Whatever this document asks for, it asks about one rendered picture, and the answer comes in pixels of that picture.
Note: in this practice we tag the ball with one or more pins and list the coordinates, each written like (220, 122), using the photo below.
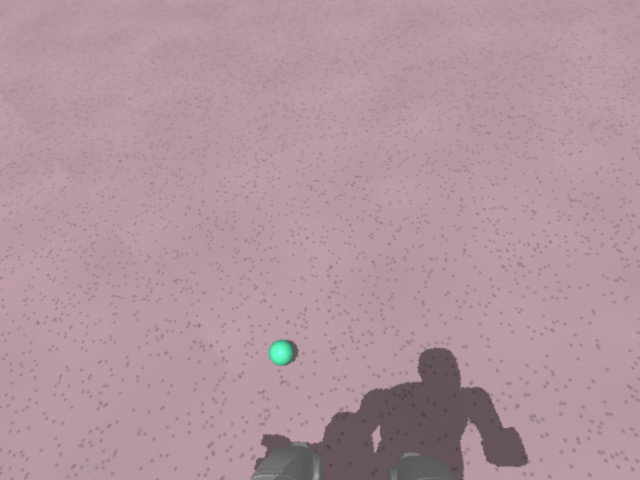
(281, 352)

